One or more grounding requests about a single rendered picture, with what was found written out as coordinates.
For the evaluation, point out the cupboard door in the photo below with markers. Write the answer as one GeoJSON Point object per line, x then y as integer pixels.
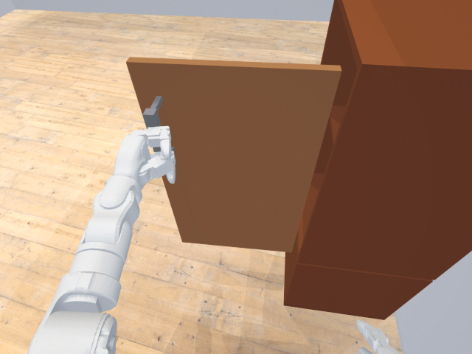
{"type": "Point", "coordinates": [247, 137]}

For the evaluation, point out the left robot forearm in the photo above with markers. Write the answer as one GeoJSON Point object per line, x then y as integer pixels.
{"type": "Point", "coordinates": [92, 284]}

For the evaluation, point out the robot left upper arm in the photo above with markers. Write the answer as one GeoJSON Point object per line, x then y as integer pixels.
{"type": "Point", "coordinates": [72, 332]}

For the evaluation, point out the right robot hand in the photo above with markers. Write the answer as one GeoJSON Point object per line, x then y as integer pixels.
{"type": "Point", "coordinates": [376, 338]}

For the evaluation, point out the handle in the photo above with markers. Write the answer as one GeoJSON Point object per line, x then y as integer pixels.
{"type": "Point", "coordinates": [151, 118]}

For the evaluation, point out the left robot hand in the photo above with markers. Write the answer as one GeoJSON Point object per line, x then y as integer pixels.
{"type": "Point", "coordinates": [135, 161]}

